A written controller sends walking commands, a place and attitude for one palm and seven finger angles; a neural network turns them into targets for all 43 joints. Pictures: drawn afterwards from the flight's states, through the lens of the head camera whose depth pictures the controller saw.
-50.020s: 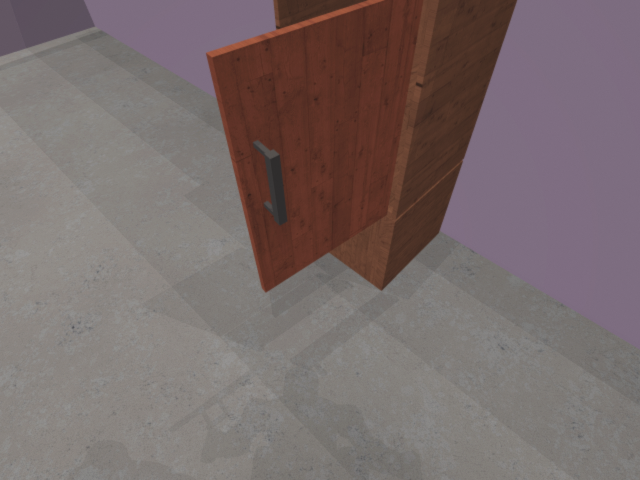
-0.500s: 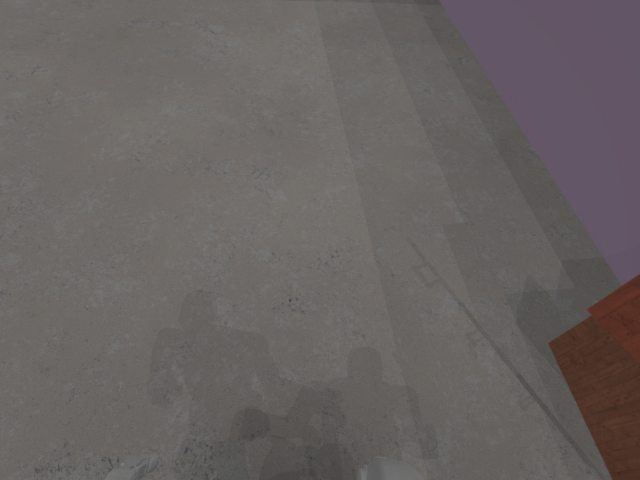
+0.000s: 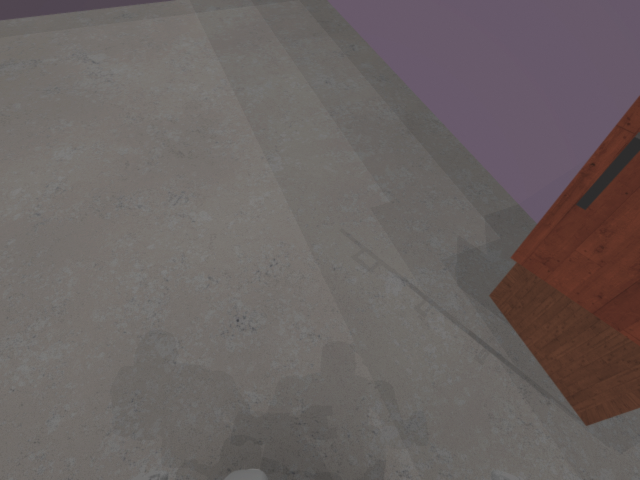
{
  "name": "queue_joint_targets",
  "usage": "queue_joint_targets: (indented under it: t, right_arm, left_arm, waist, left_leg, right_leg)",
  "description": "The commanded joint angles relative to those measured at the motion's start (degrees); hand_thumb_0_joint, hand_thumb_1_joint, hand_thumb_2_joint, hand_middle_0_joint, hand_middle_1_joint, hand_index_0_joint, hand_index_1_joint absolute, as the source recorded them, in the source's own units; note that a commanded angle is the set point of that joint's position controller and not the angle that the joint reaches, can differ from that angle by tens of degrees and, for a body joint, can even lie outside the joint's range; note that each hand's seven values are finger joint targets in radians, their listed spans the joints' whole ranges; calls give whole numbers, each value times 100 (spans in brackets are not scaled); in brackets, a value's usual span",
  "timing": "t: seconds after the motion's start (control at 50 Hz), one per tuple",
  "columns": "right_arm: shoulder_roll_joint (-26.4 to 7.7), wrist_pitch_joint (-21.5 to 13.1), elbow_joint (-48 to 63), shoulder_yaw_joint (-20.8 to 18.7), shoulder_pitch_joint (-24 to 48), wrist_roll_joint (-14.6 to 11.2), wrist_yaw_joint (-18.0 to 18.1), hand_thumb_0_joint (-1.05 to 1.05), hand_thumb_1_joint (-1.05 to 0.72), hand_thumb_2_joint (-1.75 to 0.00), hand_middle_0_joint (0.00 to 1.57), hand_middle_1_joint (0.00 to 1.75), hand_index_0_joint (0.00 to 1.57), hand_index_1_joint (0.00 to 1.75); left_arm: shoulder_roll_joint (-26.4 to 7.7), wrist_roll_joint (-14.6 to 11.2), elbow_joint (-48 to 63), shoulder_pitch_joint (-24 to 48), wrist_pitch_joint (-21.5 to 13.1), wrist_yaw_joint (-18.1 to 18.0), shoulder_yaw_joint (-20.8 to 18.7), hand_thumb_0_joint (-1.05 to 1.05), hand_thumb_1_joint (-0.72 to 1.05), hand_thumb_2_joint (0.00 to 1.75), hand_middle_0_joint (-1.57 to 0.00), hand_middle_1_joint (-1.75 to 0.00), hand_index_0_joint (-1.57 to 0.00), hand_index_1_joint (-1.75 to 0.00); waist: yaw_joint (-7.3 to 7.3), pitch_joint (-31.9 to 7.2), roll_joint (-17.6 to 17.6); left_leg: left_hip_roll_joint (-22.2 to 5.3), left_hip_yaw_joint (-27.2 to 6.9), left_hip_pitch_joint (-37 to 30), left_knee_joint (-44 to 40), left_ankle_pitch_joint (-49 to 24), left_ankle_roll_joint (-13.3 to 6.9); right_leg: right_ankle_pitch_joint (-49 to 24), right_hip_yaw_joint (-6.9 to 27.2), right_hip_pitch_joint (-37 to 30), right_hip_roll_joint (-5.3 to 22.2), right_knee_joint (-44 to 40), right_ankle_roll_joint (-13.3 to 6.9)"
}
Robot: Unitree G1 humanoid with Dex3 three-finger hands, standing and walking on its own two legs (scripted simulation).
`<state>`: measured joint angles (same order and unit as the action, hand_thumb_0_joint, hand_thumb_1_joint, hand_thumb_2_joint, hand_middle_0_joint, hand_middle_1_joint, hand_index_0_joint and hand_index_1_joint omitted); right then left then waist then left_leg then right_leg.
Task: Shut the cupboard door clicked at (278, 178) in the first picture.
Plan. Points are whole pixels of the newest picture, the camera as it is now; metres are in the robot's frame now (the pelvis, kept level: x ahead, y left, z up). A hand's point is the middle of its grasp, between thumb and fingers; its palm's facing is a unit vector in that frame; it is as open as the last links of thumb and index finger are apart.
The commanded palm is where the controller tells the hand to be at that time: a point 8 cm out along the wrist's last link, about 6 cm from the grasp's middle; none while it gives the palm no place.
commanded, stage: turn to face it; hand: left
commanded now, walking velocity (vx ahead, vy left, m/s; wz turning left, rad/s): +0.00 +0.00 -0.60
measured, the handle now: (614, 168) +0.63 -0.48 +0.02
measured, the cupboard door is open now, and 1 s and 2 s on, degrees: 22 22 22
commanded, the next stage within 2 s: take the last steps up to it in 1.02 s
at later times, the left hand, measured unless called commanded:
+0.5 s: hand (224, 446) +0.18 +0.14 -0.15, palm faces -0.31 -0.91 -0.29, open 7.4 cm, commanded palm none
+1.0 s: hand (247, 414) +0.22 +0.12 -0.16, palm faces -0.49 -0.85 -0.21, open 7.4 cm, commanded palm none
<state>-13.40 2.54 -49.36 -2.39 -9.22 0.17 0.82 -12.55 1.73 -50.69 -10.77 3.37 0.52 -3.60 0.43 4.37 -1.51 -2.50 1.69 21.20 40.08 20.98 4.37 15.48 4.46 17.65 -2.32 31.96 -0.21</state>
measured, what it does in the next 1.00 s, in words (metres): steps on the spot, turning right: left foot, then right foot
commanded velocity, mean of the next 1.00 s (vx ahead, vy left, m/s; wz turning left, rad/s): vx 0.00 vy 0.00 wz -0.48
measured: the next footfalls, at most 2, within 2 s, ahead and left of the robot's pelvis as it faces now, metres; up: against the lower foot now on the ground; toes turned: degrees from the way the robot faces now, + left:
left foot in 0.02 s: +0.06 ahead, +0.13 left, +0.00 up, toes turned +1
right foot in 0.40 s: +0.00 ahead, -0.14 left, +0.00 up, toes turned -20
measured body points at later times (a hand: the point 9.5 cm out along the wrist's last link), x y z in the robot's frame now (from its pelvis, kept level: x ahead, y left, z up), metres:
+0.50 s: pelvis +0.00 -0.02 -0.01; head +0.04 -0.06 +0.44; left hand +0.19 +0.19 -0.13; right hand -0.03 -0.30 -0.16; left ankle +0.01 +0.12 -0.68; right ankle -0.04 -0.12 -0.73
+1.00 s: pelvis +0.03 -0.01 +0.01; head +0.08 -0.02 +0.46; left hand +0.25 +0.17 -0.14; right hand -0.04 -0.25 -0.13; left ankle +0.10 +0.09 -0.73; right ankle -0.06 -0.10 -0.67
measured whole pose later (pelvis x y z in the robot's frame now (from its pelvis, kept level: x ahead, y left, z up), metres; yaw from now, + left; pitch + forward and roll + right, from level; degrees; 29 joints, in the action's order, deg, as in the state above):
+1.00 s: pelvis +0.03 -0.01 +0.01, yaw -32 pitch +1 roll -2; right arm -11.2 1.1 -51.2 -0.5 -13.2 1.6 1.6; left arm -14.4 1.4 -52.3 -8.5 4.5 1.3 -4.6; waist -0.3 4.6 -0.9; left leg -5.0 6.2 14.6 28.6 14.8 0.0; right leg 27.5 -0.8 23.8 -0.3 55.6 2.2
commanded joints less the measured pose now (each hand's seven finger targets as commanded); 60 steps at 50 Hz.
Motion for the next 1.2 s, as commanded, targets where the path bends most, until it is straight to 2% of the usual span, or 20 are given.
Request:
queue_joint_targets:
  t: [0.0,0.02,0.1,0.28,0.34,0.36,0.38,0.4,0.5,0.66,0.72,0.74,0.76,0.78,0.88,1.0,1.06,1.08,1.12,1.18]
  right_arm:
    - [-1447,-280,300,-276,-931,144,136,0,-90,-90,20,30,20,30]
    - [-1502,-246,395,-265,-911,160,141,0,-90,-90,20,30,20,30]
    - [-1024,-277,532,-138,-232,179,184,0,-90,-90,20,30,20,30]
    - [-1160,-202,209,-300,-651,173,95,0,-90,-90,20,30,20,30]
    - [-1235,-167,221,-342,-415,126,55,0,-90,-90,20,30,20,30]
    - [-1075,-159,276,-330,-429,75,7,0,-90,-90,20,30,20,30]
    - [-564,-154,549,-201,-183,52,-10,0,-90,-90,20,30,20,30]
    - [-678,-81,678,-155,95,55,32,0,-90,-90,20,30,20,30]
    - [-652,-71,313,-141,-97,80,38,0,-90,-90,20,30,20,30]
    - [-533,-119,411,-127,-43,27,42,0,-90,-90,20,30,20,30]
    - [-552,-182,220,-107,-645,26,94,0,-90,-90,20,30,20,30]
    - [-772,-245,183,-136,-797,50,113,0,-90,-90,20,30,20,30]
    - [-1264,-272,193,-221,-930,117,112,0,-90,-90,20,30,20,30]
    - [-1487,-237,277,-234,-972,163,134,0,-90,-90,20,30,20,30]
    - [-922,-282,290,-89,-432,188,207,0,-90,-90,20,30,20,30]
    - [-1034,-210,-85,-200,-861,177,156,0,-90,-90,20,30,20,30]
    - [-1013,-169,-145,-242,-704,116,119,0,-90,-90,20,30,20,30]
    - [-899,-165,-129,-243,-673,73,90,0,-90,-90,20,30,20,30]
    - [-413,-109,133,-112,-267,53,58,0,-90,-90,20,30,20,30]
    - [-604,-114,-44,-166,-176,120,49,0,-90,-90,20,30,20,30]
  left_arm:
    - [-558,-147,699,153,-74,29,-219,0,90,90,-20,-30,-20,-30]
    - [-746,-76,724,208,-83,56,-230,0,90,90,-20,-30,-20,-30]
    - [-678,-49,493,234,-25,189,-289,0,90,90,-20,-30,-20,-30]
    - [-453,-59,575,575,-33,218,-172,0,90,90,-20,-30,-20,-30]
    - [-606,-54,423,10,-108,190,-201,0,90,90,-20,-30,-20,-30]
    - [-977,-29,306,-369,-167,145,-258,0,90,90,-20,-30,-20,-30]
    - [-1591,11,212,-655,-241,56,-381,0,90,90,-20,-30,-20,-30]
    - [-1774,-83,146,-896,-227,-7,-361,0,90,90,-20,-30,-20,-30]
    - [-1145,-66,441,131,-240,-120,-245,0,90,90,-20,-30,-20,-30]
    - [-1249,-5,358,39,-205,-87,-307,0,90,90,-20,-30,-20,-30]
    - [-1179,-68,406,330,-150,-80,-298,0,90,90,-20,-30,-20,-30]
    - [-966,-106,450,293,-126,-73,-256,0,90,90,-20,-30,-20,-30]
    - [-637,-138,474,76,-107,-23,-188,0,90,90,-20,-30,-20,-30]
    - [-579,-120,583,68,-118,-1,-165,0,90,90,-20,-30,-20,-30]
    - [-549,-64,294,159,-51,110,-196,0,90,90,-20,-30,-20,-30]
    - [-314,-80,272,392,-61,93,-70,0,90,90,-20,-30,-20,-30]
    - [-410,-70,79,-100,-133,58,-86,0,90,90,-20,-30,-20,-30]
    - [-629,-55,3,-360,-167,31,-129,0,90,90,-20,-30,-20,-30]
    - [-1407,-27,-161,-696,-245,-46,-232,0,90,90,-20,-30,-20,-30]
    - [-980,-34,-106,-235,-246,-113,-213,0,90,90,-20,-30,-20,-30]
  waist:
    - [-298,-885,2075]
    - [-353,-797,1751]
    - [-31,-462,1103]
    - [-293,-629,1477]
    - [47,-825,1218]
    - [209,-996,436]
    - [398,-878,-1471]
    - [543,-837,-1244]
    - [-50,-835,-759]
    - [23,-726,-689]
    - [-281,-771,-643]
    - [-316,-838,-136]
    - [-288,-974,1346]
    - [-288,-802,1856]
    - [-56,-660,1129]
    - [-286,-779,1393]
    - [-30,-850,1123]
    - [81,-886,676]
    - [324,-649,-1224]
    - [116,-169,-1179]
  left_leg:
    - [-2018,-2067,-1955,-2454,-1244,-861]
    - [-2614,-2354,-1414,-2517,-1173,-1365]
    - [-1733,-721,-1199,-2130,-2509,-1164]
    - [-1844,224,-1476,-1620,-2951,-1109]
    - [-1680,618,-1043,-740,-2414,-685]
    - [-1371,796,-362,83,-1668,-373]
    - [-471,1096,1268,1373,1302,-20]
    - [-320,261,1447,2302,1716,-22]
    - [-399,-112,1231,2439,335,103]
    - [-37,-17,451,561,334,17]
    - [66,23,-711,-1030,-688,-63]
    - [-329,-371,-1387,-1795,-1032,-217]
    - [-1496,-1631,-1857,-2058,-1736,-691]
    - [-2366,-2286,-1542,-2320,-2168,-1314]
    - [-1519,-723,-1424,-1991,-3345,-1250]
    - [-1551,-364,-1577,-1702,-3564,-1264]
    - [-1379,-157,-1056,-1204,-2843,-943]
    - [-1159,62,-563,-814,-1973,-655]
    - [-66,445,920,1133,1551,-152]
    - [-302,-116,1615,2407,835,-192]
  right_leg:
    - [1330,58,1551,-190,1348,68]
    - [2058,-173,1459,16,2517,126]
    - [1162,-327,1506,346,3525,336]
    - [1061,-992,574,278,1362,257]
    - [-204,-1121,-598,174,-302,92]
    - [-921,-506,-1522,632,-918,-115]
    - [-2553,1505,-2270,2126,-1255,-748]
    - [-3226,1873,-1702,2591,-1205,-1237]
    - [-3161,819,-1259,1558,-915,-1025]
    - [-2438,1384,-884,1466,-920,-1080]
    - [-2049,1316,-306,1159,-510,-692]
    - [-1471,1073,238,777,-97,-413]
    - [288,316,928,-3,908,-65]
    - [2025,-234,1196,-120,2019,91]
    - [1208,-290,1214,278,3088,280]
    - [1165,-797,378,172,1272,197]
    - [-207,-898,-753,115,-411,90]
    - [-774,-458,-1370,434,-1030,-21]
    - [-1738,1698,-1512,2413,-1642,-1135]
    - [-32,1417,-1225,1875,-1868,-1348]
